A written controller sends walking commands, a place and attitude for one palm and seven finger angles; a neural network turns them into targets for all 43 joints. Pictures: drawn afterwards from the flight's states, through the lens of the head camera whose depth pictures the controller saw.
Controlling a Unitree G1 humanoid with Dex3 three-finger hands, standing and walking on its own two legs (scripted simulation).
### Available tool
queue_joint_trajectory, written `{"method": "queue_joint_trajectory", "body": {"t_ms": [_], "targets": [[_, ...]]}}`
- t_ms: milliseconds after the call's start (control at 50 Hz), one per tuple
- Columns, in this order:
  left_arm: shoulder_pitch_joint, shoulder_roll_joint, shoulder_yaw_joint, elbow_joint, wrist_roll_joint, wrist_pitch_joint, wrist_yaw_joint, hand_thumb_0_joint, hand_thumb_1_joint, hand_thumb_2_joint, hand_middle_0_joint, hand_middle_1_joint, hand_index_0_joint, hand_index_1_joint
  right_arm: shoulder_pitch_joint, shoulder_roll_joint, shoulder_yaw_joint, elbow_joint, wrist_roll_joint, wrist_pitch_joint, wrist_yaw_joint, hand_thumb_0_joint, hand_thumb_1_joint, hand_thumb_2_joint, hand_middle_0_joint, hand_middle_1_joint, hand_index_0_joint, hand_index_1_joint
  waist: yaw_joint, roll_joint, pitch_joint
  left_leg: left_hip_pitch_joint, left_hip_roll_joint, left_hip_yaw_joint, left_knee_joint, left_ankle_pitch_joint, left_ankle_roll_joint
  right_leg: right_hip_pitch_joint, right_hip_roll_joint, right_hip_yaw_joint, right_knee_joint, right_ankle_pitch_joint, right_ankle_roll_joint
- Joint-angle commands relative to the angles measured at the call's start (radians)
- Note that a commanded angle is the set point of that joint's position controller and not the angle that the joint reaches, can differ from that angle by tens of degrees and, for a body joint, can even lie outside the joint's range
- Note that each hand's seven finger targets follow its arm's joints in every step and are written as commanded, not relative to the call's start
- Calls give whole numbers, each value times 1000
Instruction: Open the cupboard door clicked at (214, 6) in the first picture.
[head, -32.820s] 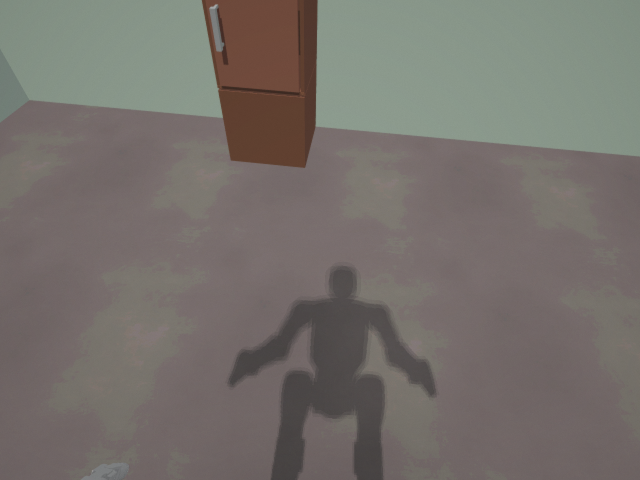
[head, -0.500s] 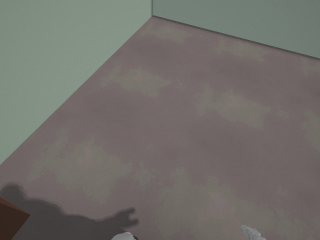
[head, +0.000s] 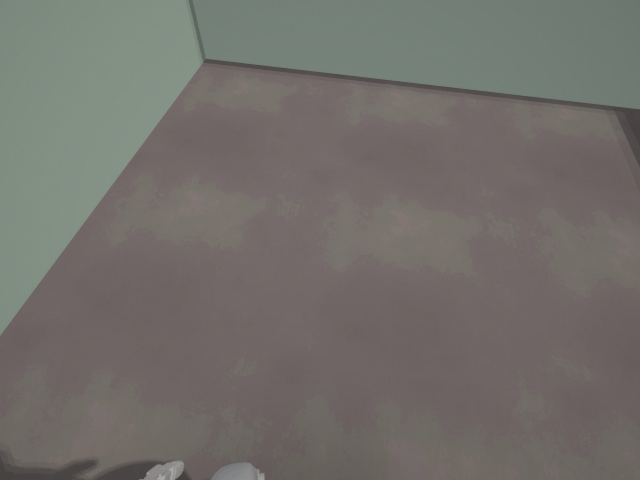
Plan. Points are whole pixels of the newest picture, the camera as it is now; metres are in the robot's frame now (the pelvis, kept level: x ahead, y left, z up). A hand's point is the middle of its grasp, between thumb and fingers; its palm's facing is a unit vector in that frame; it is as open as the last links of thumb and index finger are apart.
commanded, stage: walk to a spot facing it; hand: left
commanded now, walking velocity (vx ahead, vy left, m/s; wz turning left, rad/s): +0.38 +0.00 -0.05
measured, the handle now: out of the picture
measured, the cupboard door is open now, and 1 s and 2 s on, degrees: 49 49 49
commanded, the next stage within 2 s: turn to face it in 0.54 s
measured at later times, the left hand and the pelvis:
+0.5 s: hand (227, 341) +0.35 +0.16 -0.16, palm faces -0.06 -0.98 -0.17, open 7.4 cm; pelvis +0.25 -0.01 +0.00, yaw -4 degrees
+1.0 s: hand (246, 294) +0.46 +0.15 -0.20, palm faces +0.16 -0.97 -0.18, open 7.3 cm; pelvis +0.44 -0.04 -0.02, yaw +7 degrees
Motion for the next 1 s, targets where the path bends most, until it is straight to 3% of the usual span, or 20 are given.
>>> {"method": "queue_joint_trajectory", "body": {"t_ms": [0, 120, 140, 160, 180, 240, 320, 400, 480, 500, 520, 540, 560, 680, 800, 840, 860, 880, 900, 980], "targets": [[116, 155, 33, 24, 0, -25, 6, 0, 900, 900, -200, -300, -200, -300, -36, -4, -5, -87, 4, -37, 16, 0, -900, -900, 200, 300, 200, 300, 50, -93, -32, -37, -9, 21, -236, 124, -7, 91, -226, 191, -299, 136, -148], [120, 154, 35, 55, -6, -24, 7, 0, 900, 900, -200, -300, -200, -300, 14, -59, -19, -78, 2, -65, 11, 0, -900, -900, 200, 300, 200, 300, -15, -32, -47, 259, -65, 53, -518, 243, 29, 50, -179, 125, -105, 223, -88], [114, 123, 30, 41, -6, -22, 4, 0, 900, 900, -200, -300, -200, -300, 141, -123, -35, -39, -5, -73, 1, 0, -900, -900, 200, 300, 200, 300, -68, 96, -109, 453, 5, -63, -563, 192, 76, -67, -116, 77, 119, 239, -52], [147, 68, 18, 22, -11, -19, -2, 0, 900, 900, -200, -300, -200, -300, 278, -232, -62, -13, -22, -75, -11, 0, -900, -900, 200, 300, 200, 300, -99, 326, -205, 646, 253, -412, -644, 130, 187, -291, 15, -15, 461, -61, 0], [72, 81, 11, -20, -6, -27, -2, 0, 900, 900, -200, -300, -200, -300, 325, -242, -58, -10, -20, -61, -18, 0, -900, -900, 200, 300, 200, 300, -120, 280, -183, 612, 368, -595, -758, 77, 270, -396, 41, 58, 686, -295, -4], [-12, 78, 20, -16, 8, -17, -15, 0, 900, 900, -200, -300, -200, -300, 126, -126, -31, -61, -10, -73, -24, 0, -900, -900, 200, 300, 200, 300, -23, 129, -8, 328, 295, -433, -839, -12, 212, -477, -95, 144, 801, -67, 12], [35, 33, 10, 3, 9, 14, -29, 0, 900, 900, -200, -300, -200, -300, 70, -98, -23, -53, -1, -91, -25, 0, -900, -900, 200, 300, 200, 300, 37, 141, -52, 285, 182, -96, -836, 248, 163, -319, -119, 73, 470, 22, 42], [-24, 21, 8, -11, 8, 12, -33, 0, 900, 900, -200, -300, -200, -300, 82, -112, -24, -38, -2, -75, -15, 0, -900, -900, 200, 300, 200, 300, 25, 120, -10, 253, 157, -25, -832, 203, 157, -195, -80, -15, 195, 81, 46], [89, 74, 25, 26, 11, 4, -29, 0, 900, 900, -200, -300, -200, -300, 67, -111, -23, -29, 0, -58, -11, 0, -900, -900, 200, 300, 200, 300, 89, 65, -47, 200, 109, 27, -646, 147, 105, 75, -23, -56, 51, 114, 29], [205, 121, 41, 59, 13, -5, -23, 0, 900, 900, -200, -300, -200, -300, 57, -87, -19, -32, 8, -58, -8, 0, -900, -900, 200, 300, 200, 300, 146, -26, -89, 96, 43, 82, -447, 160, 75, 256, -70, 29, 3, 42, -2], [347, 235, 69, 98, 15, -14, -10, 0, 900, 900, -200, -300, -200, -300, 60, -28, -7, -54, 20, -58, 0, 0, -900, -900, 200, 300, 200, 300, 201, -290, -154, -119, -76, 148, -128, -27, 33, 435, -309, 377, -144, -89, -96], [393, 280, 71, 103, -3, -10, -1, 0, 900, 900, -200, -300, -200, -300, 2, -33, -8, -94, 23, -55, 0, 0, -900, -900, 200, 300, 200, 300, 211, -339, -164, -224, -90, 35, 115, -247, 38, 442, -446, 608, -301, -118, -173], [325, 225, 60, 92, -1, -7, 14, 0, 900, 900, -200, -300, -200, -300, -41, -43, -19, -96, 23, -51, -4, 0, -900, -900, 200, 300, 200, 300, 178, -249, -109, -252, -39, -45, 213, -160, 41, 345, -444, 581, -318, -153, -183], [131, 77, 16, 50, 10, -32, 26, 0, 900, 900, -200, -300, -200, -300, 26, 56, 2, -24, 11, -22, -1, 0, -900, -900, 200, 300, 200, 300, 34, -109, -71, -10, -12, -18, -130, 60, 11, 68, -302, 40, -248, 438, -100], [114, 139, 25, 43, -3, -13, 31, 0, 900, 900, -200, -300, -200, -300, -62, 8, 4, -83, 14, -15, 12, 0, -900, -900, 200, 300, 200, 300, 39, -129, -72, 67, -70, 62, -394, 202, 19, 165, -291, -77, -90, 618, -38], [104, 146, 28, 23, -7, 0, 34, 0, 900, 900, -200, -300, -200, -300, 25, -59, -10, -72, 6, -13, 10, 0, -900, -900, 200, 300, 200, 300, -14, -40, -127, 277, -71, 32, -494, 417, 46, 78, -265, -108, 112, 534, 13], [120, 121, 26, 0, -13, 8, 33, 0, 900, 900, -200, -300, -200, -300, 88, -151, -32, -75, -3, -16, 3, 0, -900, -900, 200, 300, 200, 300, -35, 179, -190, 433, 100, -204, -524, 717, 140, -92, -165, -137, 325, 226, 78], [95, 96, 17, -41, -22, 16, 36, 0, 900, 900, -200, -300, -200, -300, 151, -235, -49, -77, -4, -12, -10, 0, -900, -900, 200, 300, 200, 300, -67, 347, -220, 475, 319, -495, -604, 964, 293, -238, -44, -78, 599, -429, 111], [38, 117, 18, -74, -9, 30, 40, 0, 900, 900, -200, -300, -200, -300, 131, -251, -48, -80, 2, -7, -19, 0, -900, -900, 200, 300, 200, 300, -58, 195, -210, 405, 327, -521, -628, 779, 313, -274, -43, 56, 699, -413, 98], [28, 98, 29, -58, -3, 51, 24, 0, 900, 900, -200, -300, -200, -300, -79, -182, -34, -162, 1, -11, -32, 0, -900, -900, 200, 300, 200, 300, 31, 157, -147, 224, 174, -357, -674, 493, 212, -286, -76, 104, 659, -184, 113]]}}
